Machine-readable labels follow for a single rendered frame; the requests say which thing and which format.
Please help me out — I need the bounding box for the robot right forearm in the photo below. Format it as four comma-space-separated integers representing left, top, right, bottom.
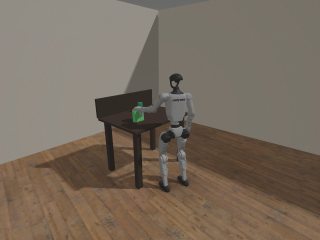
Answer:
186, 115, 195, 127

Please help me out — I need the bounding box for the right robot upper arm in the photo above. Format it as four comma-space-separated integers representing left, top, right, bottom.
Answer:
185, 93, 195, 117

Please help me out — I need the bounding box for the table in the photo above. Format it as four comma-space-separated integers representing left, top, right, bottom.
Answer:
95, 89, 188, 189

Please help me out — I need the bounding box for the sponge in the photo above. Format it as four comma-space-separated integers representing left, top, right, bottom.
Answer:
132, 110, 144, 123

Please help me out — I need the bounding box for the humanoid robot torso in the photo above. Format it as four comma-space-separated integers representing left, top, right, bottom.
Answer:
165, 91, 187, 139

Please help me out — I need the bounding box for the robot left forearm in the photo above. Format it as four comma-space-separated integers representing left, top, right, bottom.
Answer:
139, 105, 153, 113

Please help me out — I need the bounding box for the robot left shin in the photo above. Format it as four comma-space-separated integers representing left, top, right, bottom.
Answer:
159, 156, 168, 186

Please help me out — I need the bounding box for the left robot hand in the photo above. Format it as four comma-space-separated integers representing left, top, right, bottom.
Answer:
132, 106, 143, 117

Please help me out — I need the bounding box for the left robot upper arm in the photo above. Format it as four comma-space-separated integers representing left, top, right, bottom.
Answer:
150, 93, 170, 113

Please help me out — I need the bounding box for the right robot hand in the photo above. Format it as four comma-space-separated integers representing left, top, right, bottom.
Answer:
184, 125, 191, 132

